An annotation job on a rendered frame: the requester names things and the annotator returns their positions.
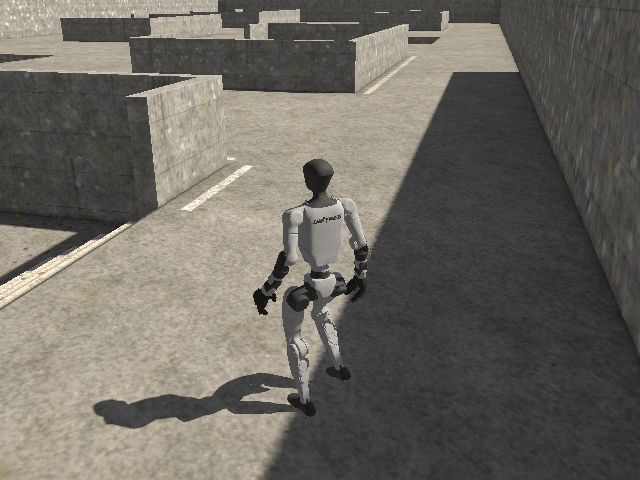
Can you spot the robot left forearm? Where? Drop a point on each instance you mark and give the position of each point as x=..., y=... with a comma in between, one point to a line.
x=277, y=275

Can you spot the right robot foot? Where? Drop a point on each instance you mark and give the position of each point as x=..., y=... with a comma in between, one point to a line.
x=342, y=374

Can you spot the left robot foot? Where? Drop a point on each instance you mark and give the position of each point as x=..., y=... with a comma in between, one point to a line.
x=308, y=409

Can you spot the left robot hand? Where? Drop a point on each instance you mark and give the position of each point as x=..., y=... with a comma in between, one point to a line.
x=261, y=301

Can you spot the robot foot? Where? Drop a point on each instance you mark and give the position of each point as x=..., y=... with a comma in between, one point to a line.
x=308, y=409
x=342, y=374

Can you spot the robot left upper arm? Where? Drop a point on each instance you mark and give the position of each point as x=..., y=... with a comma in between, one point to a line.
x=291, y=219

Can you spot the right robot hand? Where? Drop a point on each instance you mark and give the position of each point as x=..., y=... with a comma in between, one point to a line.
x=352, y=285

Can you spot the robot right upper arm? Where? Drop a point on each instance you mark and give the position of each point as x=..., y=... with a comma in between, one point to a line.
x=353, y=223

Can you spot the robot right forearm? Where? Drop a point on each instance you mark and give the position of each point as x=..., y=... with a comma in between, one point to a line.
x=361, y=262

